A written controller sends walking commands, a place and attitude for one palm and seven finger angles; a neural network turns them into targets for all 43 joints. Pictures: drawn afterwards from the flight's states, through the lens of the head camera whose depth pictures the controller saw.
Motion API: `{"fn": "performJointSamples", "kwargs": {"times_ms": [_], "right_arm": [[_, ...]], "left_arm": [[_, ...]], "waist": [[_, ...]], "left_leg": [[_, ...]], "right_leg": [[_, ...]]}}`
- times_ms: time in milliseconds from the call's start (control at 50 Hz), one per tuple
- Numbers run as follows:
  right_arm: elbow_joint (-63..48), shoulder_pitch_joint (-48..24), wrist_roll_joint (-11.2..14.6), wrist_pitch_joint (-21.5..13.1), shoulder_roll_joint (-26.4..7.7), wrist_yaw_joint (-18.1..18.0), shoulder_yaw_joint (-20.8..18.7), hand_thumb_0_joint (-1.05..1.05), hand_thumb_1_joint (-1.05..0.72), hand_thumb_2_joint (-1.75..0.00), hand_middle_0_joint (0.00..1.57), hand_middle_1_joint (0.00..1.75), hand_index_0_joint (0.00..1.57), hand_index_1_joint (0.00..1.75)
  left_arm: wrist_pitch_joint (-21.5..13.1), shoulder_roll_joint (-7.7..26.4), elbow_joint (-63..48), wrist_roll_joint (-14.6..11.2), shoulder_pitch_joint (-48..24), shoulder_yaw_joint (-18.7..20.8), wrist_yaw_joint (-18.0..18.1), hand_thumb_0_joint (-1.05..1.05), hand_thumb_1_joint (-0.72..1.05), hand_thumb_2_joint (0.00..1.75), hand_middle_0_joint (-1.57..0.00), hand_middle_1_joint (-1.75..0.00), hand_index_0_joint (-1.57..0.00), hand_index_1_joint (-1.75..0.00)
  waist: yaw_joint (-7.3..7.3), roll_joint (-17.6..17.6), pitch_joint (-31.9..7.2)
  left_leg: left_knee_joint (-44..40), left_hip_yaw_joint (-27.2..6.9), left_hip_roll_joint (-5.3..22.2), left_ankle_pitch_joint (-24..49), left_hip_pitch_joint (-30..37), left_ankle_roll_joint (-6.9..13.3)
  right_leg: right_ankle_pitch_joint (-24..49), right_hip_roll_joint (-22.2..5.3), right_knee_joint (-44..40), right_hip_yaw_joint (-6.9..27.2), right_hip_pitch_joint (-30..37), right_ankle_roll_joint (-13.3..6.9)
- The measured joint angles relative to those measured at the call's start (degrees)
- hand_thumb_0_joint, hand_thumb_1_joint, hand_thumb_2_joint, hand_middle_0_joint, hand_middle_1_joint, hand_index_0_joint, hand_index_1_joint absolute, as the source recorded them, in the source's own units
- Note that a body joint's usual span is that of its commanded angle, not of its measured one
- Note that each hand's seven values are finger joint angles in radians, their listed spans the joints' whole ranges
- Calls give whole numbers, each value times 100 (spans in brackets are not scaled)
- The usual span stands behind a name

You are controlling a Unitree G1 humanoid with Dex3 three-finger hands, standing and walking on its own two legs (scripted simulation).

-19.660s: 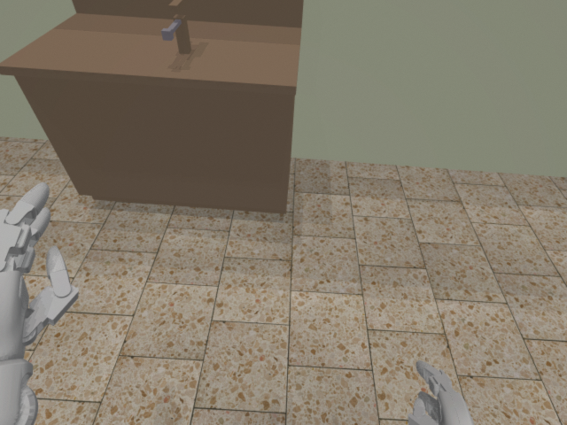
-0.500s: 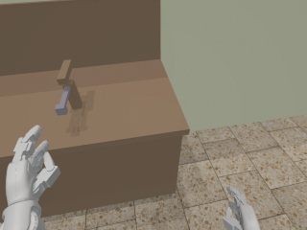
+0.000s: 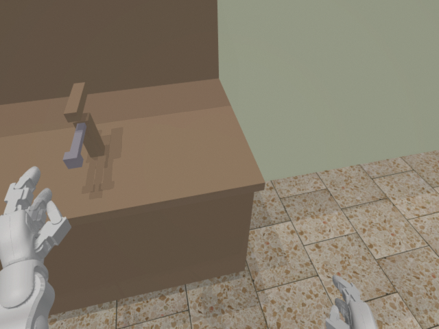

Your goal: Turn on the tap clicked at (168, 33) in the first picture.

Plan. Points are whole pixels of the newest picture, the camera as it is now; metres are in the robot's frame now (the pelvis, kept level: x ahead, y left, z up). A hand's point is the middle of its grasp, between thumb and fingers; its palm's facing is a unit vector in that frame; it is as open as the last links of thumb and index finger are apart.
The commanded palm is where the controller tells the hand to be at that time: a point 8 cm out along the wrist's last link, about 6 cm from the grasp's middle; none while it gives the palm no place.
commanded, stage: reach beside the lever's end, fingers flat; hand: left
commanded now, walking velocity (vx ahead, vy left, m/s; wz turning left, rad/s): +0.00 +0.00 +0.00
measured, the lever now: (73, 159) +0.41 +0.37 +0.08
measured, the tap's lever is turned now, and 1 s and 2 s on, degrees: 0 0 0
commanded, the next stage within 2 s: push the lever round in 1.54 s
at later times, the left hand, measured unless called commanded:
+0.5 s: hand (60, 194) +0.30 +0.33 +0.10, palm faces +0.56 -0.83 -0.08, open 7.6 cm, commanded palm +0.26 +0.36 +0.10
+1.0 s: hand (58, 175) +0.36 +0.37 +0.08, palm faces +0.55 -0.83 -0.07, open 7.8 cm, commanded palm +0.32 +0.41 +0.08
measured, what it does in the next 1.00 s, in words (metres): stands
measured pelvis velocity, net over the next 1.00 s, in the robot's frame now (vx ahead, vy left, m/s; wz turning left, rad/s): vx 0.00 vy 0.02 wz -0.02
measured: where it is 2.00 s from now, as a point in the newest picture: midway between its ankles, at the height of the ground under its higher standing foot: outside the picture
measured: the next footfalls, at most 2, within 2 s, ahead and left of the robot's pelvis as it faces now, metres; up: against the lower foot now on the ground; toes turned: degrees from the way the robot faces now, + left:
none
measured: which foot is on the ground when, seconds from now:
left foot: down 0.00-1.00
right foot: down 0.00-1.00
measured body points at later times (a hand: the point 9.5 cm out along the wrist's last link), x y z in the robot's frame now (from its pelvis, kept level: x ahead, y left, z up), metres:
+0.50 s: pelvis +0.00 +0.01 +0.00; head +0.01 +0.00 +0.45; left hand +0.26 +0.37 +0.11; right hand +0.16 -0.23 -0.10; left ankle +0.03 +0.11 -0.72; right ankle +0.00 -0.07 -0.72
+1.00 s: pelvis +0.00 +0.02 -0.01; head +0.04 +0.03 +0.43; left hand +0.32 +0.42 +0.09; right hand +0.10 -0.24 -0.12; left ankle +0.03 +0.11 -0.72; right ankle +0.00 -0.07 -0.72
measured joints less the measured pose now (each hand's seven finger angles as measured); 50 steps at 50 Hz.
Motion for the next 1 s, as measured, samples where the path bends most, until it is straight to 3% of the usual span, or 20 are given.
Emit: {"fn": "performJointSamples", "kwargs": {"times_ms": [400,680,1000], "right_arm": [[23,71,17,91,40,-56,43,1,-90,-90,20,30,20,30],[110,276,15,212,-72,-80,-11,1,-90,-90,20,30,20,30],[70,638,-5,547,-138,57,-63,1,-90,-90,20,30,20,30]], "left_arm": [[-311,351,1721,110,-1383,412,-222,2,90,90,-18,-24,-18,-24],[-759,799,3325,264,-2591,752,-534,2,90,90,-17,-20,-17,-21],[-1331,1361,4727,401,-3332,1319,-884,2,90,90,-16,-16,-16,-17]], "waist": [[-102,-18,-55],[-236,-61,-63],[-416,-103,-176]], "left_leg": [[136,50,-9,-26,-327,67],[374,17,4,-85,-751,94],[759,73,46,-262,-1269,150]], "right_leg": [[15,-12,79,39,-309,68],[-2,4,215,-6,-679,92],[-108,46,505,32,-1170,143]]}}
